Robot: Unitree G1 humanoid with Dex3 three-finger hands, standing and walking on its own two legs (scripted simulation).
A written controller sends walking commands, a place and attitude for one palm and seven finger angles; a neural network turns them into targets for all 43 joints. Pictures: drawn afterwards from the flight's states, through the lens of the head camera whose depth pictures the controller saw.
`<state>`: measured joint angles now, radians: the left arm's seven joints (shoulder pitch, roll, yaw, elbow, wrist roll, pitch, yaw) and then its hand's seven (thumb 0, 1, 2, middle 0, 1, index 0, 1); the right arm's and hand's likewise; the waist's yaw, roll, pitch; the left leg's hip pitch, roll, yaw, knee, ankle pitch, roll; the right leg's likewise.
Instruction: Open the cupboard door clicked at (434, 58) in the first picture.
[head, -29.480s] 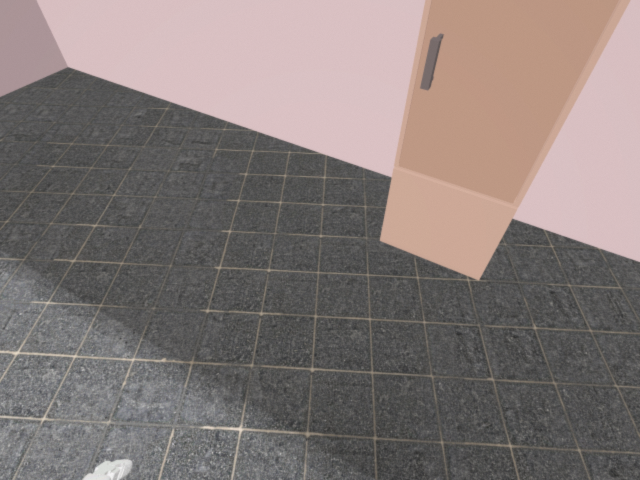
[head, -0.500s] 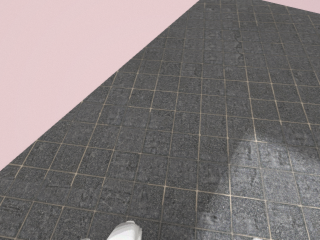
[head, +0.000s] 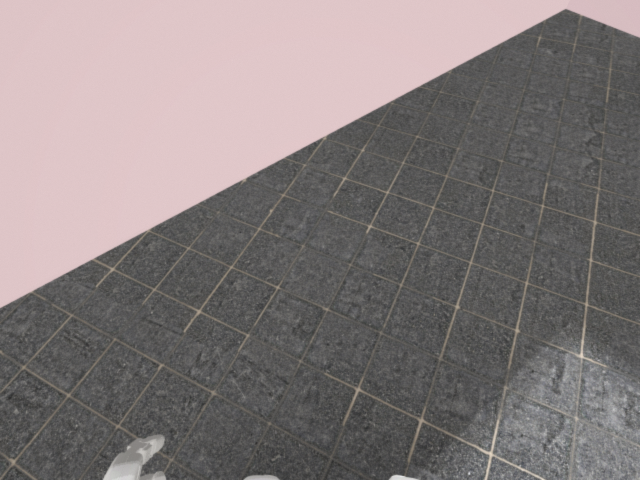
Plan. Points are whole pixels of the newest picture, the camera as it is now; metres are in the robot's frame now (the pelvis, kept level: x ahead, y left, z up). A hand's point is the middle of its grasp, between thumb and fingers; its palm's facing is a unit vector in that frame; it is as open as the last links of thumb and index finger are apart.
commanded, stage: turn to face it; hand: left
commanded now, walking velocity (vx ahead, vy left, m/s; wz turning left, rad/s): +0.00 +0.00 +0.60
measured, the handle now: out of the picture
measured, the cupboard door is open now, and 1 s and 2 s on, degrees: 46 46 46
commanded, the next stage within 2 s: none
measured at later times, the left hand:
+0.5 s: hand out of the picture -0.01 +0.20 -0.18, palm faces +0.36 -0.90 -0.25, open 7.4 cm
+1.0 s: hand out of the picture +0.02 +0.14 -0.14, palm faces +0.57 -0.77 -0.28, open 7.4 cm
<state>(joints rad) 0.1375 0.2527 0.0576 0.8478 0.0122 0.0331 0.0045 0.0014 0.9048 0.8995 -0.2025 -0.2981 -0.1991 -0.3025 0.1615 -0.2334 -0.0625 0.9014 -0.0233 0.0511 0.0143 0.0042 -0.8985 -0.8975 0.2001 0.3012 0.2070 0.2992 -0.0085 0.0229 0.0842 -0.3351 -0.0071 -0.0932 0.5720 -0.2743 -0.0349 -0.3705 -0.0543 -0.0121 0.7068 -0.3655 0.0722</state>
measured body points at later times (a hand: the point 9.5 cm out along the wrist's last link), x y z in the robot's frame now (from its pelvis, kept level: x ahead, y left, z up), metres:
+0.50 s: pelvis +0.02 -0.02 -0.01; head +0.07 +0.02 +0.44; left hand -0.02 +0.25 -0.16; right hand +0.23 -0.22 -0.13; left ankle +0.00 +0.08 -0.73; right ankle +0.01 -0.15 -0.68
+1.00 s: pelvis +0.07 -0.07 +0.01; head +0.13 -0.06 +0.46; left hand -0.01 +0.18 -0.12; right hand +0.28 -0.24 -0.15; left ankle -0.04 +0.03 -0.64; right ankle +0.10 -0.17 -0.73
